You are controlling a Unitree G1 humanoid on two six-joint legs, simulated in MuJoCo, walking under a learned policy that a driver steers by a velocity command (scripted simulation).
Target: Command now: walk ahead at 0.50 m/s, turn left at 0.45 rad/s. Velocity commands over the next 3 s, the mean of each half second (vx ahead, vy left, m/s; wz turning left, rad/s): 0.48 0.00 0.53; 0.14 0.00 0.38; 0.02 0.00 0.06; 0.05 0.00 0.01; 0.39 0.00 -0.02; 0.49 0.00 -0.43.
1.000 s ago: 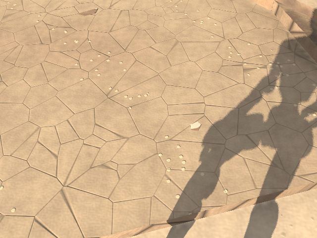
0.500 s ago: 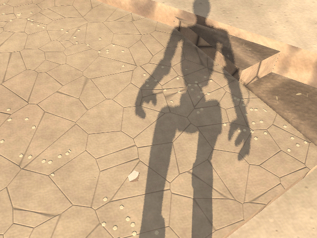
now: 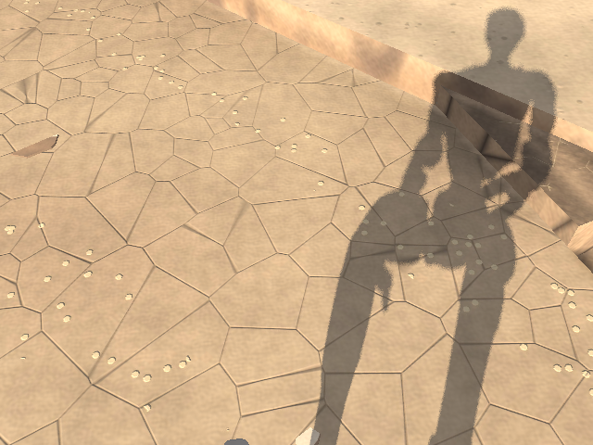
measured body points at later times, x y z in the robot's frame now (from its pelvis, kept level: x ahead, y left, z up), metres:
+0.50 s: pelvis +0.31 +0.03 +0.07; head +0.31 +0.04 +0.52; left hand +0.49 +0.28 +0.00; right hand +0.34 -0.18 -0.07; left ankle +0.18 +0.07 -0.66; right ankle +0.52 -0.08 -0.61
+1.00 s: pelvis +0.43 +0.05 +0.07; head +0.44 +0.06 +0.52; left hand +0.45 +0.34 -0.03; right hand +0.67 -0.11 -0.04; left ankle +0.39 +0.16 -0.66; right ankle +0.53 -0.04 -0.66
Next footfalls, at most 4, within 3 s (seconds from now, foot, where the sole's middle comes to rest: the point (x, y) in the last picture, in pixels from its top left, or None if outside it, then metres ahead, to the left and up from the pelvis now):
0.10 left None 0.22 0.08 -0.70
0.56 right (332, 394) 0.56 -0.02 -0.70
0.88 left None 0.42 0.18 -0.70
2.16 left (216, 442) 0.46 0.22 -0.70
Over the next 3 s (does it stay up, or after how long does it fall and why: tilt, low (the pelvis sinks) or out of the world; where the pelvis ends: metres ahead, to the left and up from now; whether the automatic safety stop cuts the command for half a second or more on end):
stays up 0.88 0.26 0.08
